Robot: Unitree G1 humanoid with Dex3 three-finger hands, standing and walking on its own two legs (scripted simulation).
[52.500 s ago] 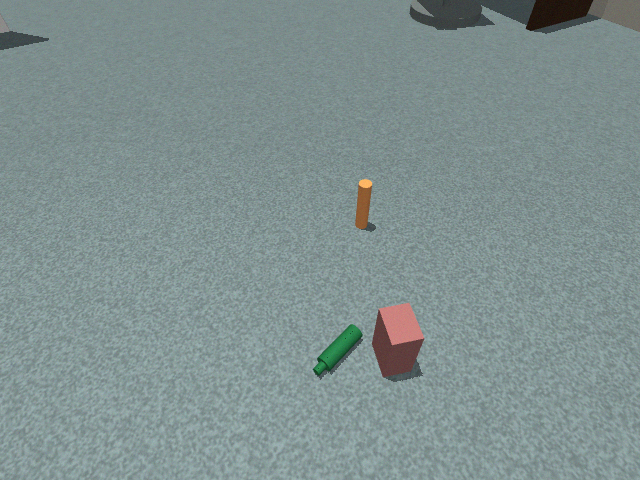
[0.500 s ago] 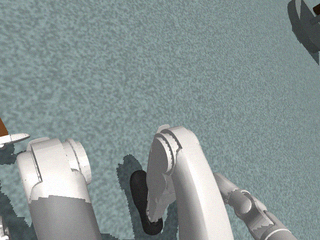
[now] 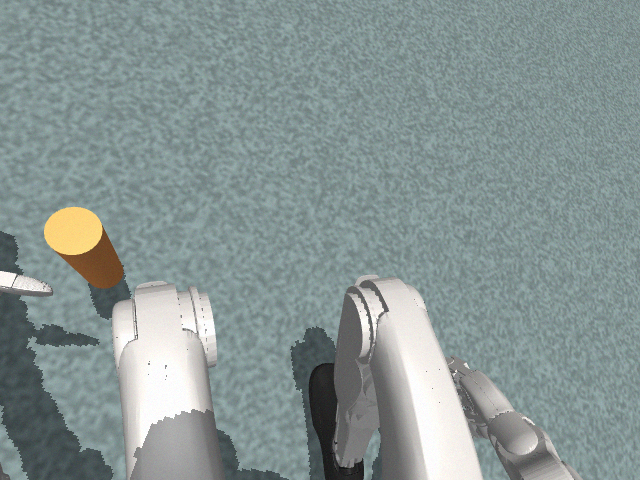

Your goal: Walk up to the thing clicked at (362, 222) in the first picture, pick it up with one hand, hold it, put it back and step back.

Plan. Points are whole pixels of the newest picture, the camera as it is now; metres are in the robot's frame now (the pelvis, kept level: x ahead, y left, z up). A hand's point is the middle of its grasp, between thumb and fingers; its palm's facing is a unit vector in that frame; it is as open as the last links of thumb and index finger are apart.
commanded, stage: home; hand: left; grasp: from the side
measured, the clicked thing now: (92, 255) +0.38 +0.28 -0.19
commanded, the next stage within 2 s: none
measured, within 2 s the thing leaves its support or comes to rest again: neither
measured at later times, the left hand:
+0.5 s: hand out of the picture +0.27 +0.37 +0.07, palm faces +0.34 -0.80 -0.49, open 17.3 cm
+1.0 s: hand out of the picture +0.23 +0.26 +0.28, palm faces +0.35 -0.87 -0.35, open 17.4 cm
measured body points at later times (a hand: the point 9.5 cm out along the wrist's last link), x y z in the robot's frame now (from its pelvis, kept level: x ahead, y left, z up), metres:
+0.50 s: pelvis +0.01 -0.01 +0.16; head +0.21 +0.06 +0.56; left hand +0.25 +0.41 +0.10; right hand +0.22 -0.23 +0.03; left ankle +0.08 +0.13 -0.28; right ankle +0.11 -0.13 -0.28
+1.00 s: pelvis +0.08 +0.00 +0.37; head +0.14 +0.04 +0.81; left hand +0.21 +0.31 +0.31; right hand +0.29 -0.20 +0.29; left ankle +0.08 +0.13 -0.28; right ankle +0.11 -0.13 -0.28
